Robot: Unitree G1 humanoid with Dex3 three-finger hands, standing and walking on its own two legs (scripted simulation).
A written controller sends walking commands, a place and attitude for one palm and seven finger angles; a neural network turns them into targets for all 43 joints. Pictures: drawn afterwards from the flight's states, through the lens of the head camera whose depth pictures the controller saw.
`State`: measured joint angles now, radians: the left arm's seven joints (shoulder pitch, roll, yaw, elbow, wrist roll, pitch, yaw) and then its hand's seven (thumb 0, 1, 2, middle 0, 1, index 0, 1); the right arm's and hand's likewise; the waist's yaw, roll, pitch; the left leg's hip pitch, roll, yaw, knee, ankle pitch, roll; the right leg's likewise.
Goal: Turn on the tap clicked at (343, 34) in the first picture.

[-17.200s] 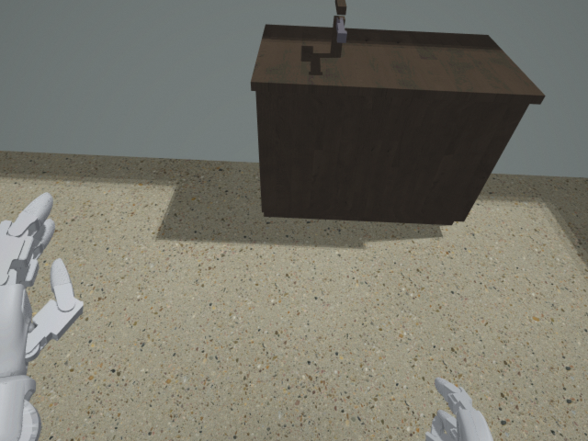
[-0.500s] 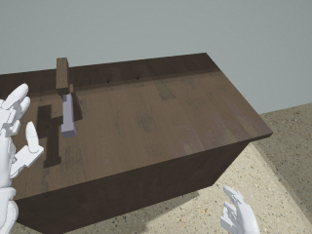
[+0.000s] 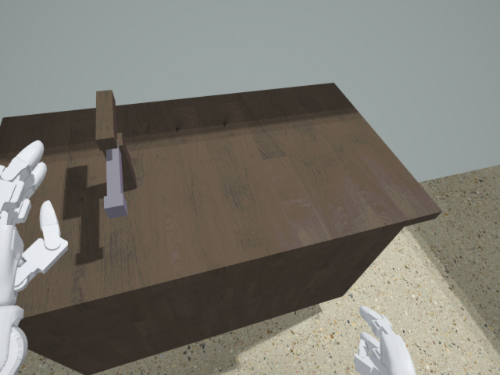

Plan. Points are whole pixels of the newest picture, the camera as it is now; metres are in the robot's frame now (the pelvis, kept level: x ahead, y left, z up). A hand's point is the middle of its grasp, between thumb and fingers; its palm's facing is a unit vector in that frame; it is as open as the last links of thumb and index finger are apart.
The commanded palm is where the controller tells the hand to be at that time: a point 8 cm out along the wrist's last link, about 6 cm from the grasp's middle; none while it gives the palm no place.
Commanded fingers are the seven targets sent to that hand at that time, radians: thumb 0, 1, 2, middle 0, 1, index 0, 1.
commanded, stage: shuffle to correct the standing spot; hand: left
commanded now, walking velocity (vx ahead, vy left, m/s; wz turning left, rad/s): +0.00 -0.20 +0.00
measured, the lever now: (115, 206) +0.33 +0.25 +0.07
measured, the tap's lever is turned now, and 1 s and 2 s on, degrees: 0 0 0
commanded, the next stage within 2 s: come to a stop and stand still in 0.52 s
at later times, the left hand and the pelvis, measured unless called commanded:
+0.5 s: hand (128, 250) +0.22 +0.17 +0.16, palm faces +0.33 -0.87 -0.38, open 7.4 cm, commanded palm +0.16 +0.21 +0.17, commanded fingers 0.00 0.90 0.90 -0.20 -0.30 -0.20 -0.30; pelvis +0.00 -0.07 +0.00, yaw -1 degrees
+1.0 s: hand (143, 247) +0.22 +0.16 +0.15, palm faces +0.37 -0.84 -0.41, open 7.4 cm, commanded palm +0.17 +0.20 +0.17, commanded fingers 0.00 0.90 0.90 -0.20 -0.30 -0.20 -0.30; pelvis +0.01 -0.08 +0.00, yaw +0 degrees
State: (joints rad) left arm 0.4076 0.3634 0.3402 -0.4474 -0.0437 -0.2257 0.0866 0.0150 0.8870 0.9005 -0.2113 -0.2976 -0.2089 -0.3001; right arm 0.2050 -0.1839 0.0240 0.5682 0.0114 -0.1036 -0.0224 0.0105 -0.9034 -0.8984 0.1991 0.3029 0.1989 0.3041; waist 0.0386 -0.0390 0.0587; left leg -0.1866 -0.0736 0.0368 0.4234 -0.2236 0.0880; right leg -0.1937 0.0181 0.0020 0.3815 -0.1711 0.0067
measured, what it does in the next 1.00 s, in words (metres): shifts its weight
